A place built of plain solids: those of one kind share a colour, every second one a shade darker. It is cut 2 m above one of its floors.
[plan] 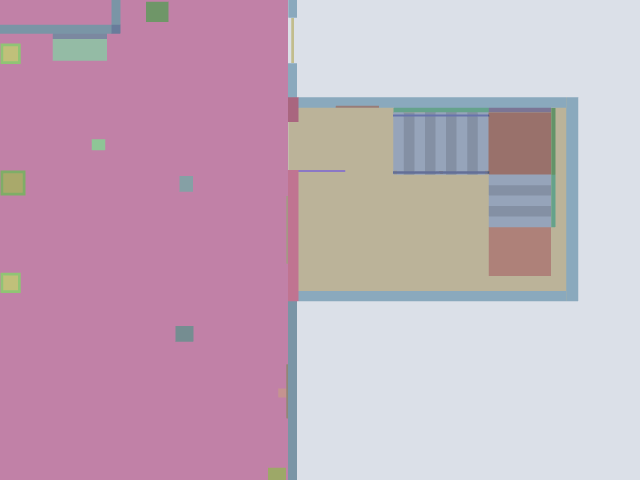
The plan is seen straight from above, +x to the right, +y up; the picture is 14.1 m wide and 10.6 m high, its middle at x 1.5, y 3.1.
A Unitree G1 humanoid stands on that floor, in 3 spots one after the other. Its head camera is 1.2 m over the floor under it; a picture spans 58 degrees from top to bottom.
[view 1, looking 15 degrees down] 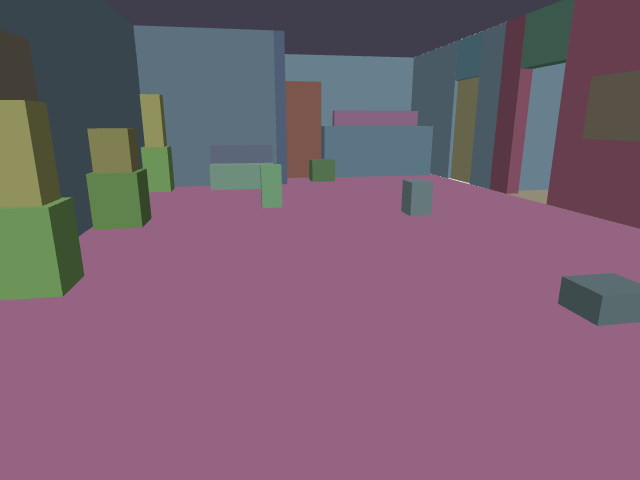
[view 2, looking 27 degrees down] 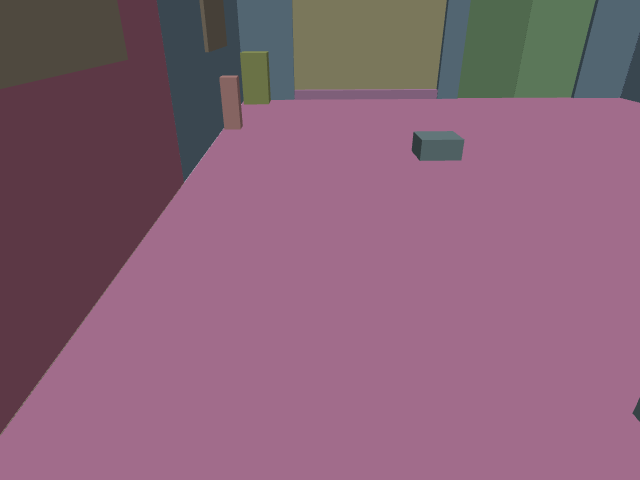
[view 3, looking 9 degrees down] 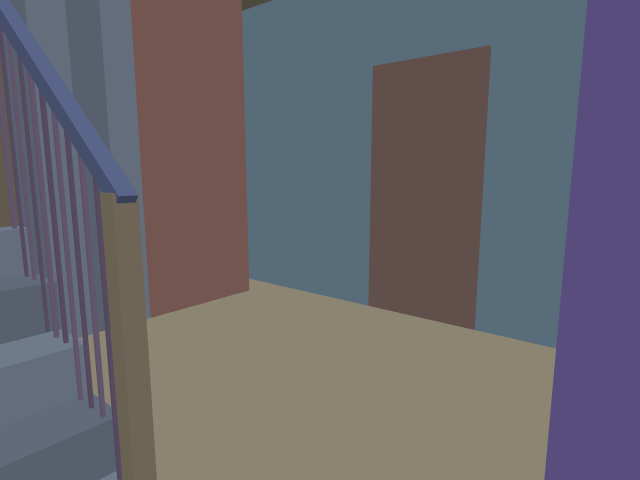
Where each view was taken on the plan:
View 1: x -3.79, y -1.25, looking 80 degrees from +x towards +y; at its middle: lobby_floor_slab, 4.64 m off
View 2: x -0.20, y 5.17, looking -92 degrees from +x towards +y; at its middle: lobby_floor_slab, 2.64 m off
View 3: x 1.98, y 5.17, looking -51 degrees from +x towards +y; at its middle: wall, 4.17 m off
